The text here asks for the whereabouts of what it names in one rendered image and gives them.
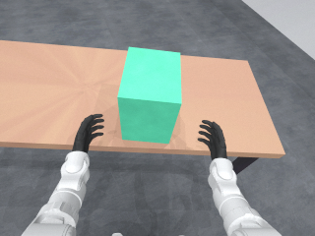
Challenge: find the carton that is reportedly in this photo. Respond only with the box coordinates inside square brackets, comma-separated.
[117, 46, 182, 144]

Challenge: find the table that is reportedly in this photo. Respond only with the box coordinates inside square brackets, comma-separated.
[0, 40, 285, 189]

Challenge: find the right robot hand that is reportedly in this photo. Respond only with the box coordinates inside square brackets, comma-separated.
[197, 120, 227, 160]

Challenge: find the right robot forearm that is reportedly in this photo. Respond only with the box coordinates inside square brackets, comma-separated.
[208, 157, 275, 236]

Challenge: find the robot left upper arm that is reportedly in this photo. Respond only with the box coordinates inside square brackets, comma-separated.
[24, 223, 77, 236]

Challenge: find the left robot forearm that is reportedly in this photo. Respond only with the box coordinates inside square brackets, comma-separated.
[22, 150, 91, 236]

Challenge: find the left robot hand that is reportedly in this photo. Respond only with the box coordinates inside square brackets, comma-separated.
[72, 114, 104, 153]

